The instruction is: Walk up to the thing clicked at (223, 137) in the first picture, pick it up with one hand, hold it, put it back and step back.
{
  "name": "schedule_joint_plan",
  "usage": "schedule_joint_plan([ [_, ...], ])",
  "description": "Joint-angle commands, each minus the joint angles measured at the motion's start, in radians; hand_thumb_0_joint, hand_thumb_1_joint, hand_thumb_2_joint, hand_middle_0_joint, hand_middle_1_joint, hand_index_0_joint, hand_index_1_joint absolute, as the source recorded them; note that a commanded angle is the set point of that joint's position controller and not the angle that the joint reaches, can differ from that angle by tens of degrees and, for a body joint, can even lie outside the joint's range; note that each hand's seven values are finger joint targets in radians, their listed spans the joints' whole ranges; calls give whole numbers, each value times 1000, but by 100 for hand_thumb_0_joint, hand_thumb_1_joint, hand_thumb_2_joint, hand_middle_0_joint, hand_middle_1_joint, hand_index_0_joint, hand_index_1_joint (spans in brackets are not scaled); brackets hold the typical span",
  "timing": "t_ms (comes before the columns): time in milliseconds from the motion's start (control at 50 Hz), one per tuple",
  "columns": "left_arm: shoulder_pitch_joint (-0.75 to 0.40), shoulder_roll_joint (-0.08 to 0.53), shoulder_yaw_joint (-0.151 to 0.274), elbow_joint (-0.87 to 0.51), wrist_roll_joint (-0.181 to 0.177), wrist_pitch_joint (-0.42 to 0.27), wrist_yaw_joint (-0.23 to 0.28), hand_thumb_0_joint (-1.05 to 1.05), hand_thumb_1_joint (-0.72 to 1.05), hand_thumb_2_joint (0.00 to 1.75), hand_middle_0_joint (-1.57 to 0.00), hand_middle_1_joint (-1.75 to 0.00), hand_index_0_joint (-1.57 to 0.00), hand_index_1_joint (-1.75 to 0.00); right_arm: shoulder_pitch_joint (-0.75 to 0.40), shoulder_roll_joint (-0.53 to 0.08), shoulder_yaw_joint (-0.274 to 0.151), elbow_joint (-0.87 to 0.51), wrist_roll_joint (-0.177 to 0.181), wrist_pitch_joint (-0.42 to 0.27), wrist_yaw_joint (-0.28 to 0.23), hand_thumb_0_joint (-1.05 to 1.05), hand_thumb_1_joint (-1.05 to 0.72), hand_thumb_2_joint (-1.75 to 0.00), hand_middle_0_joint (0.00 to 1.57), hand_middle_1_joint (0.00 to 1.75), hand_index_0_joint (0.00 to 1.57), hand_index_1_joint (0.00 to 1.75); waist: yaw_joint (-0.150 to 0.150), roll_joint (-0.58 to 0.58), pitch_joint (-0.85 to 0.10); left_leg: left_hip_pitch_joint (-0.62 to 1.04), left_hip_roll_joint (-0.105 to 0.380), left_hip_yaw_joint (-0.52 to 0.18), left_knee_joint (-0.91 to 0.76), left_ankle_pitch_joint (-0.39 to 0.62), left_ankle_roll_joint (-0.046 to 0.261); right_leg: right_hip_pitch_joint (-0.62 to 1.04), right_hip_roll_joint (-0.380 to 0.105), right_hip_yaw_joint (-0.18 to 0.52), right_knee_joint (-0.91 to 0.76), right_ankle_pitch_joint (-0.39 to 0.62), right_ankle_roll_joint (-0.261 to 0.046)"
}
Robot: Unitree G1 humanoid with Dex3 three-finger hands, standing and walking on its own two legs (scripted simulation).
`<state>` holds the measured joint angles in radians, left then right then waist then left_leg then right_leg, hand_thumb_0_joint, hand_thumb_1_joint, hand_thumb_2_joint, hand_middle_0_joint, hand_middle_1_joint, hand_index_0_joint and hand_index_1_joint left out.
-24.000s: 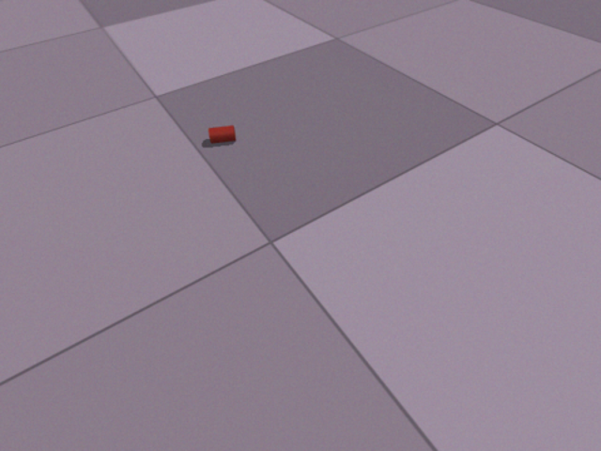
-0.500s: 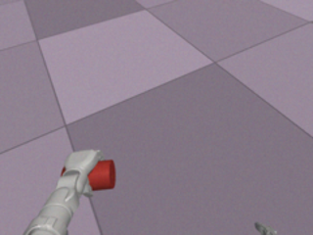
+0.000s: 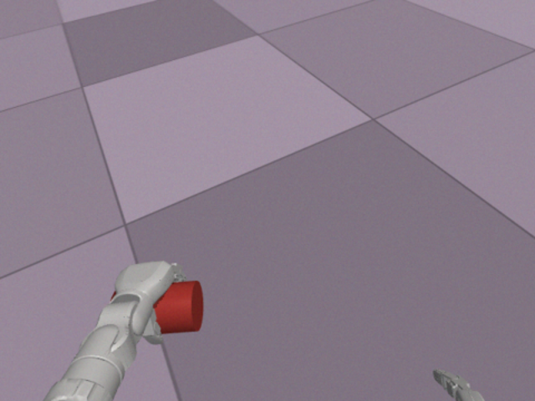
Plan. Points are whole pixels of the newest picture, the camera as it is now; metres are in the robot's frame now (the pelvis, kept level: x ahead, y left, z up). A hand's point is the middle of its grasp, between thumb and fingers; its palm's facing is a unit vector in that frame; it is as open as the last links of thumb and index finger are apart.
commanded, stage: hold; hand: left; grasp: from above
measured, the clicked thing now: (159, 308) +0.30 +0.23 -0.08
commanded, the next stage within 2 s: crouch in 1.18 s
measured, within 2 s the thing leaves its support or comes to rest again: neither
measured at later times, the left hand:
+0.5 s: hand (153, 312) +0.27 +0.22 -0.04, palm faces -0.46 -0.06 -0.89, open 11.1 cm
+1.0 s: hand (152, 307) +0.28 +0.22 -0.03, palm faces -0.48 -0.06 -0.88, open 11.1 cm
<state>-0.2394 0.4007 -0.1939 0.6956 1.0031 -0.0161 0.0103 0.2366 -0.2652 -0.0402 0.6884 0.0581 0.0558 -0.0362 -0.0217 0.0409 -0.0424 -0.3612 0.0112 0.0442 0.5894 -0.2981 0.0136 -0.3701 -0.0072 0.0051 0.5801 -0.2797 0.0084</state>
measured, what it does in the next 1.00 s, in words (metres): stands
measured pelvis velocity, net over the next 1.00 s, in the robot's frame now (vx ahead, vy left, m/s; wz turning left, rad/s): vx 0.00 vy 0.00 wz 0.00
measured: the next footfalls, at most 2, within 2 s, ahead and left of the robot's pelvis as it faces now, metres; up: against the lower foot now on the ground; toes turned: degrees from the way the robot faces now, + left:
none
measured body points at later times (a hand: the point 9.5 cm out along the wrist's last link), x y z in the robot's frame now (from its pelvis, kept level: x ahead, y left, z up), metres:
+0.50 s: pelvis -0.01 +0.00 +0.01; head +0.00 -0.03 +0.46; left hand +0.29 +0.22 +0.02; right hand +0.12 -0.26 -0.11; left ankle +0.00 +0.11 -0.73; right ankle +0.01 -0.13 -0.73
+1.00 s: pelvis +0.00 +0.00 +0.01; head +0.01 -0.03 +0.46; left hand +0.30 +0.22 +0.02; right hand +0.14 -0.26 -0.11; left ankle +0.00 +0.11 -0.73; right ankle +0.01 -0.13 -0.73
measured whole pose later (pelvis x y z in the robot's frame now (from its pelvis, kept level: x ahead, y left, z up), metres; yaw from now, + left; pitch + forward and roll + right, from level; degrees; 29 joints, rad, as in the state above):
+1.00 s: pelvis +0.00 +0.00 +0.01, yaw +0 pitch +1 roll +0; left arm -0.22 0.41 -0.20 0.61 0.98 -0.03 -0.06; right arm 0.18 -0.26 -0.02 0.69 0.07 0.07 -0.06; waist 0.00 0.05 0.00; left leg -0.25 0.01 0.04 0.47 -0.24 0.01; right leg -0.27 -0.01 0.01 0.48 -0.23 0.00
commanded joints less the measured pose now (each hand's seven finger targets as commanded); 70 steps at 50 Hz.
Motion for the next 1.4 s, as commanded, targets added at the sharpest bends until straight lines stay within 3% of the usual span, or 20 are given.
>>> schedule_joint_plan([
  [0,-336,228,104,-230,-7,-11,37,0,78,85,-114,-58,-113,-60,-58,-140,-49,-127,-2,-36,-17,0,-89,-89,20,30,20,30,10,12,-237,148,-22,-26,-92,198,0,72,36,4,-94,155,-24],
  [100,-354,230,106,-241,-12,-20,36,0,79,85,-116,-58,-115,-60,-67,-135,-41,-125,-1,-41,-23,0,-89,-90,20,30,20,30,0,-1,-227,159,-23,-27,-103,187,1,73,35,7,-108,147,-22],
  [420,-336,230,106,-281,-24,-14,10,0,79,90,-116,-62,-115,-64,-117,-123,-26,-130,5,-46,-31,0,-90,-90,20,30,20,30,21,-8,-201,175,-26,-22,-148,153,6,109,28,11,-150,114,-21],
  [580,-375,256,120,-317,-26,-18,-6,0,76,88,-112,-63,-111,-64,-130,-122,-23,-133,7,-41,-38,0,-90,-90,20,30,20,30,22,-3,-229,210,-28,-18,-151,205,8,135,28,14,-159,162,-18],
  [700,-340,228,101,-317,-27,-15,-19,0,73,87,-111,-61,-110,-63,-133,-119,-22,-138,8,-40,-38,0,-90,-90,20,30,20,30,27,4,-216,223,-22,-20,-168,220,3,143,32,7,-162,169,-26],
  [720,-298,233,113,-290,-24,-12,-22,0,71,86,-109,-62,-108,-63,-133,-119,-23,-137,8,-37,-39,0,-90,-90,20,30,20,30,32,-6,-216,222,-22,-23,-165,239,3,146,33,4,-159,185,-25],
  [800,-332,249,120,-318,-22,-14,-26,0,73,89,-111,-62,-110,-63,-140,-117,-23,-140,9,-33,-40,0,-90,-90,20,30,20,30,31,-5,-212,222,-30,-17,-167,233,7,153,27,11,-173,188,-22],
  [820,-323,222,99,-310,-26,-12,-28,0,71,87,-110,-62,-108,-63,-134,-116,-21,-137,7,-32,-39,0,-90,-90,20,30,20,30,21,-13,-210,226,-26,-19,-166,240,6,145,30,9,-169,193,-22],
  [920,-355,261,130,-333,-19,-19,-17,0,71,85,-108,-62,-108,-63,-127,-119,-24,-132,8,-27,-41,0,-89,-90,20,30,20,30,29,10,-247,245,-26,-19,-162,288,4,166,31,5,-159,238,-24],
  [940,-317,241,119,-287,-17,-17,-15,0,71,87,-109,-62,-108,-63,-128,-117,-22,-130,7,-26,-41,0,-90,-90,20,30,20,30,25,-20,-216,230,-25,-23,-160,285,5,160,32,2,-161,232,-22],
  [1000,-369,237,111,-327,-18,-22,-7,0,71,87,-109,-63,-108,-64,-118,-119,-26,-128,6,-25,-40,0,-89,-90,20,30,20,30,19,10,-245,255,-22,-23,-161,303,1,153,34,1,-157,248,-27],
  [1040,-339,222,105,-322,-15,-20,0,0,70,88,-108,-62,-107,-63,-118,-120,-31,-128,6,-25,-38,0,-89,-90,20,30,20,30,21,13,-243,262,-23,-23,-159,312,-1,153,34,-1,-156,253,-27],
  [1080,-355,255,134,-344,-14,-17,8,0,71,88,-110,-61,-108,-63,-121,-119,-32,-126,6,-22,-38,0,-89,-90,20,30,20,30,31,7,-274,261,-29,-19,-152,337,3,184,27,1,-157,289,-22],
  [1120,-351,240,115,-303,-12,-11,6,0,71,92,-111,-62,-109,-65,-115,-121,-33,-121,8,-20,-37,0,-89,-90,20,30,20,30,18,-4,-247,255,-28,-16,-152,332,4,171,29,2,-160,285,-23],
  [1200,-333,256,135,-280,-15,-10,1,0,71,90,-111,-61,-109,-63,-111,-124,-37,-121,8,-15,-36,0,-89,-90,20,30,20,30,29,-8,-235,244,-24,-22,-159,330,4,178,30,-4,-160,278,-25],
  [1220,-329,234,111,-274,-13,-11,-8,0,71,90,-110,-63,-108,-65,-113,-120,-36,-126,8,-14,-34,0,-90,-90,20,30,20,30,24,-12,-228,242,-26,-20,-158,333,7,173,27,-2,-162,287,-23],
  [1260,-316,248,122,-302,-15,-17,-19,0,77,81,-109,-69,-111,-67,-119,-123,-38,-132,7,-12,-33,0,-92,-91,20,30,20,30,32,-2,-240,249,-28,-21,-157,340,5,188,24,-1,-162,290,-23],
  [1280,-324,248,122,-318,-18,-22,-25,0,69,84,-101,-67,-103,-67,-119,-120,-38,-132,6,-11,-33,0,-87,-89,20,30,20,30,32,4,-250,256,-28,-22,-154,347,4,193,25,0,-161,295,-24],
  [1320,-300,246,123,-314,-21,-28,-30,0,67,91,-105,-65,-103,-67,-123,-120,-36,-137,5,-9,-33,0,-88,-90,20,30,20,30,34,3,-239,255,-27,-23,-156,345,4,183,26,-1,-165,290,-23],
  [1380,-273,223,115,-269,-15,-39,-20,0,67,88,-104,-63,-103,-65,-111,-122,-35,-137,6,-5,-35,0,-88,-89,20,30,20,30,16,-31,-196,229,-28,-21,-155,318,6,159,27,0,-165,273,-22],
])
